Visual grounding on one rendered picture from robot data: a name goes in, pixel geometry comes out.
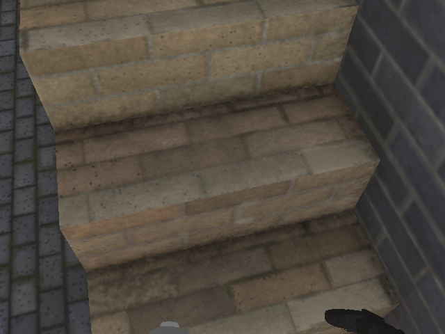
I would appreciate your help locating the robot right hand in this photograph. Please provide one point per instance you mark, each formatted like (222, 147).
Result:
(360, 322)

